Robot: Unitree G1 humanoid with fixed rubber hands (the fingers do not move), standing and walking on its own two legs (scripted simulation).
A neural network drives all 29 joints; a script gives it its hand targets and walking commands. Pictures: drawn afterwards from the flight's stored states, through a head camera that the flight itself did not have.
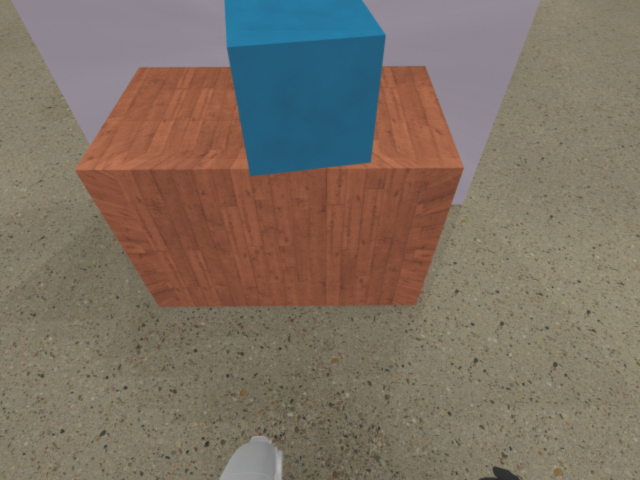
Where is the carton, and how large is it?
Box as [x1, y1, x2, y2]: [224, 0, 385, 175]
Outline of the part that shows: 224,0 227,50 250,175 370,161 385,35 361,0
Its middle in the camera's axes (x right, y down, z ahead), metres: -0.05 -0.39 +0.92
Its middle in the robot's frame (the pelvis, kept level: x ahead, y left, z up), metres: +0.95 +0.08 +0.02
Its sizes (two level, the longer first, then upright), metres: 0.296 0.288 0.298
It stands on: a pedestal, 0.64 m high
